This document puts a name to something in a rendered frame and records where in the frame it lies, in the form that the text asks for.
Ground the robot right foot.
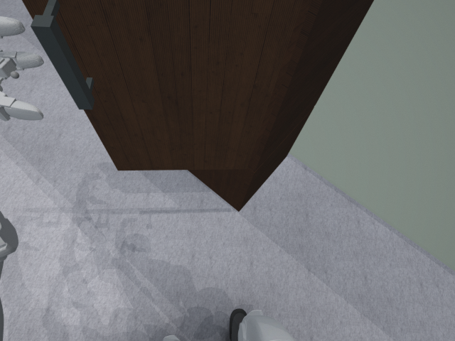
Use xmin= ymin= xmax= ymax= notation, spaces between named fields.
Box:
xmin=230 ymin=308 xmax=247 ymax=341

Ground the cupboard door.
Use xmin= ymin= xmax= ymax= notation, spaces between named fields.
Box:
xmin=22 ymin=0 xmax=303 ymax=171

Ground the robot left hand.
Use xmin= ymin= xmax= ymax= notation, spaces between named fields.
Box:
xmin=0 ymin=16 xmax=44 ymax=121

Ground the handle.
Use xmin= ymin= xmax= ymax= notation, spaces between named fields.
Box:
xmin=31 ymin=0 xmax=95 ymax=109

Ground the right robot shin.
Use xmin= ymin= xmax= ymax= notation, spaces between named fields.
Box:
xmin=238 ymin=310 xmax=263 ymax=341

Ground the robot left upper arm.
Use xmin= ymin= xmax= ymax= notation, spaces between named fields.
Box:
xmin=0 ymin=211 xmax=18 ymax=341

